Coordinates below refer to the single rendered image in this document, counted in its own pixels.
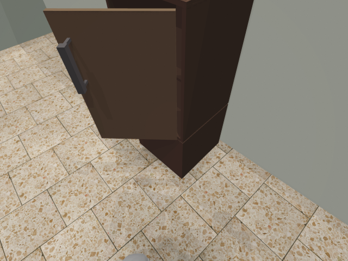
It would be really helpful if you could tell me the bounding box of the cupboard door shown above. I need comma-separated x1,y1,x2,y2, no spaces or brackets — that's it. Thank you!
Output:
43,8,177,140

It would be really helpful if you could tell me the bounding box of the handle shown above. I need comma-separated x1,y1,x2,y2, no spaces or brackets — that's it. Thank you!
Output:
56,38,88,94

